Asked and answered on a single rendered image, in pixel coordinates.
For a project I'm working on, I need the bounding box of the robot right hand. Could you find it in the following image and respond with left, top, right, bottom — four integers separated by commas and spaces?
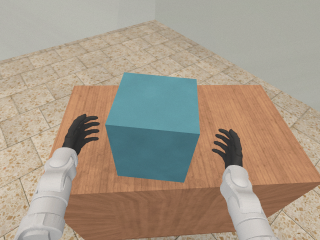
212, 128, 243, 169

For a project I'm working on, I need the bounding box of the pedestal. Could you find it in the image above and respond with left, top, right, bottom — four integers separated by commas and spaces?
43, 85, 320, 240

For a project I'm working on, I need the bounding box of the carton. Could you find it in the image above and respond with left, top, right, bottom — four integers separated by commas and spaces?
105, 72, 200, 183

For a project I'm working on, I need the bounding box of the left robot forearm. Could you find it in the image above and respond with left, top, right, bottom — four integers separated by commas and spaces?
13, 147, 78, 240

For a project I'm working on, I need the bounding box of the right robot forearm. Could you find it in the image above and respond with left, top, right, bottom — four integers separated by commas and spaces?
220, 165, 280, 240

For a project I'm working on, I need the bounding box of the robot left hand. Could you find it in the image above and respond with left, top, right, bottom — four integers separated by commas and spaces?
62, 114, 100, 156

